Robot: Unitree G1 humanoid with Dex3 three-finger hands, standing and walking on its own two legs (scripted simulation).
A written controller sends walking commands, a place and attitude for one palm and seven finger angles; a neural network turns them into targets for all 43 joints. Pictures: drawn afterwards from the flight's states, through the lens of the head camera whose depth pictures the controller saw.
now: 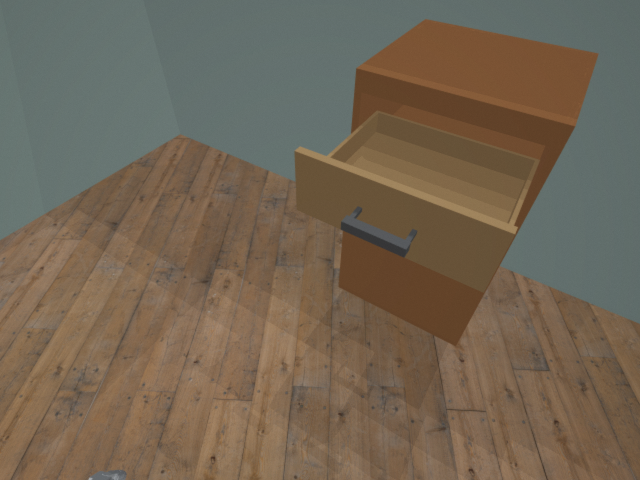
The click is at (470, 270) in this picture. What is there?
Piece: drawer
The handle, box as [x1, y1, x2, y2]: [341, 206, 416, 256]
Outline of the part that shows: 341,221 341,229 401,256 404,256 407,252 410,242 416,233 416,230 412,229 405,239 402,239 362,222 355,218 361,211 361,208 358,206 349,216 346,215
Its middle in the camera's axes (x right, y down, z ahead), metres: +0.11 -0.02 +0.74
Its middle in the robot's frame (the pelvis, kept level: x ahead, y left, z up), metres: +0.57 -0.08 -0.04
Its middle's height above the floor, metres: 0.73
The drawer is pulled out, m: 0.30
